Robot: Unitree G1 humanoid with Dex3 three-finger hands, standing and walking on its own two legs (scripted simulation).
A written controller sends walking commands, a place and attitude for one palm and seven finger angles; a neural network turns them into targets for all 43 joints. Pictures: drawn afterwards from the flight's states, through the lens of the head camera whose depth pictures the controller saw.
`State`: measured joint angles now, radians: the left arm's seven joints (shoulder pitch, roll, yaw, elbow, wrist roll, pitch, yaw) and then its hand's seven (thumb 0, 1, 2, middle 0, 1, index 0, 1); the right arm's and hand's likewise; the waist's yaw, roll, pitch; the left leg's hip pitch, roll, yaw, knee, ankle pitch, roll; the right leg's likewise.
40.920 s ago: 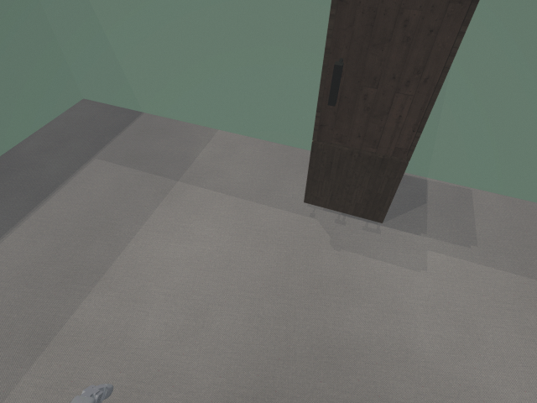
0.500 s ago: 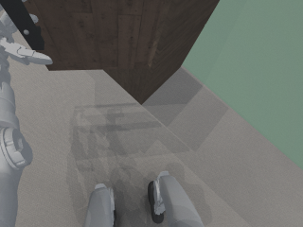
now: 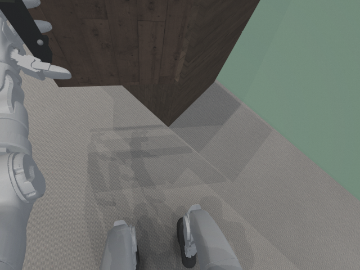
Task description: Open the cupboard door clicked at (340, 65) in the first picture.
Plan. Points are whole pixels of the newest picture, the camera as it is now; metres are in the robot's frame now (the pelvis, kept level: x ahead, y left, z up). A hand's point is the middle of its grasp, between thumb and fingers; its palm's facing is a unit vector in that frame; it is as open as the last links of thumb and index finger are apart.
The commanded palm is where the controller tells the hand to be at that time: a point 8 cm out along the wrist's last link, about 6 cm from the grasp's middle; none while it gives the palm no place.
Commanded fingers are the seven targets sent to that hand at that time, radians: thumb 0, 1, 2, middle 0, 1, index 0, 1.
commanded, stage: slide the fingers in behind the handle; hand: left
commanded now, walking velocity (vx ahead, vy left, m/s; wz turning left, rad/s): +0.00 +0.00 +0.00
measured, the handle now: (30, 23) +0.61 +0.23 +0.05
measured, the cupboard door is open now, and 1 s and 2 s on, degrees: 49 51 90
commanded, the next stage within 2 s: close the thumb around the handle in 0.26 s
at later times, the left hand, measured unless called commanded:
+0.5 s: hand (41, 42) +0.56 +0.21 +0.05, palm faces +0.03 -1.00 -0.01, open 13.6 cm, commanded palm +0.54 +0.22 +0.05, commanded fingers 0.00 -0.05 0.49 -0.33 -1.25 -0.33 -1.25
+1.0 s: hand (41, 46) +0.55 +0.21 +0.05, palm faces +0.05 -1.00 -0.02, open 6.1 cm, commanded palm +0.53 +0.23 +0.05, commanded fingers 0.00 0.90 0.90 -0.40 -1.35 -0.40 -1.35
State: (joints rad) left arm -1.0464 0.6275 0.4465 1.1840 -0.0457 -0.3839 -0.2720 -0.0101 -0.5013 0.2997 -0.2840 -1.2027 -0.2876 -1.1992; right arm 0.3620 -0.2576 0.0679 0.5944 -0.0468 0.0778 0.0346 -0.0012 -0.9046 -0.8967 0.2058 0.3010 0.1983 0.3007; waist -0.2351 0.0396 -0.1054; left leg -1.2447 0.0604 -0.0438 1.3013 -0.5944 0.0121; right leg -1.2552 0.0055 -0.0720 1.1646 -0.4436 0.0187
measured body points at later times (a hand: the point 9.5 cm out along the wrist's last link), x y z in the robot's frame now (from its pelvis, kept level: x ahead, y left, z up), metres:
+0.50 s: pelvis +0.00 +0.01 +0.00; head +0.19 +0.04 +0.40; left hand +0.55 +0.26 +0.05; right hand -0.02 -0.25 -0.10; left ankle -0.01 +0.11 -0.62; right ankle +0.05 -0.14 -0.62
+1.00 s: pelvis +0.01 +0.00 +0.01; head +0.19 +0.04 +0.42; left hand +0.54 +0.26 +0.06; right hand +0.01 -0.27 -0.10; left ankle -0.01 +0.11 -0.62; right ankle +0.05 -0.14 -0.62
